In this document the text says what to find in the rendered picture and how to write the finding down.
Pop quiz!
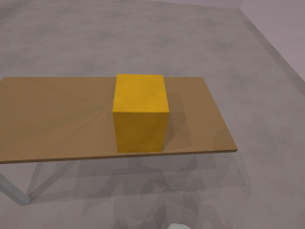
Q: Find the table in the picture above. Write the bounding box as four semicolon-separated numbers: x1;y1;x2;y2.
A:
0;77;238;206

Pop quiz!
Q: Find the carton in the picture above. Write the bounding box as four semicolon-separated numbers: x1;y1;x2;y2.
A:
112;73;170;153

